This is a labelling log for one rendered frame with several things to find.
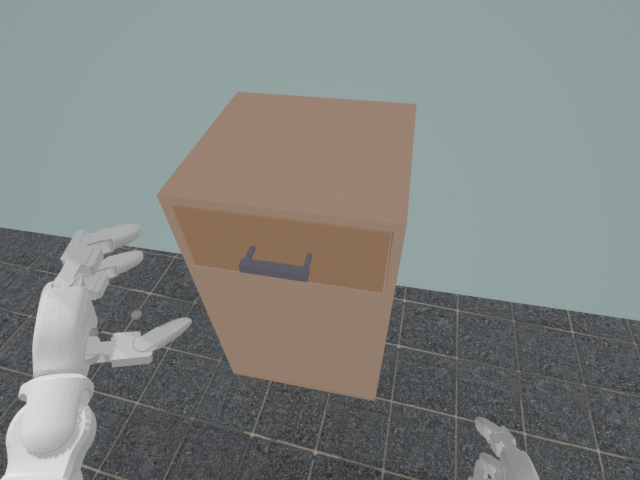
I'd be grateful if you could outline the cabinet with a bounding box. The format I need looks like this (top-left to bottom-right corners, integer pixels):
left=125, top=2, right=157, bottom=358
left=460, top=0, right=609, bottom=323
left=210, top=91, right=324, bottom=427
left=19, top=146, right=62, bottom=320
left=157, top=92, right=416, bottom=401

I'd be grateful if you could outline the left robot forearm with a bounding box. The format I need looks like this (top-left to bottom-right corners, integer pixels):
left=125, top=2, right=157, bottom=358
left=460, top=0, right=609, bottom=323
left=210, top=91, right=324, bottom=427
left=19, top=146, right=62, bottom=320
left=0, top=373, right=97, bottom=480

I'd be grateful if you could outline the robot right hand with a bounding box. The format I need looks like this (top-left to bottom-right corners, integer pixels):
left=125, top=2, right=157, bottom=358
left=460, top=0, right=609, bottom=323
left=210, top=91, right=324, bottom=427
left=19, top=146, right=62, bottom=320
left=468, top=417, right=540, bottom=480

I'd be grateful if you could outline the drawer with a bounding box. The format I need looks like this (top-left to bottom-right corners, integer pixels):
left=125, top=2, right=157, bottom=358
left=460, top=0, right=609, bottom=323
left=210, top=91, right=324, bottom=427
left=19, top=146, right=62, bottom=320
left=172, top=205, right=391, bottom=293

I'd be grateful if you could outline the robot left hand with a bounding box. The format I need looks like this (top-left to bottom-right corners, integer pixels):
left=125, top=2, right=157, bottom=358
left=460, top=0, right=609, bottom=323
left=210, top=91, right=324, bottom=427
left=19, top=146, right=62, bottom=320
left=32, top=223, right=192, bottom=378

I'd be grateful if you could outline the handle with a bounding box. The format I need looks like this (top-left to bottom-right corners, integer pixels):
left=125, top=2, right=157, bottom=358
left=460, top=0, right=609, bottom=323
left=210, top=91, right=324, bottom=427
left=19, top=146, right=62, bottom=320
left=238, top=245, right=312, bottom=282

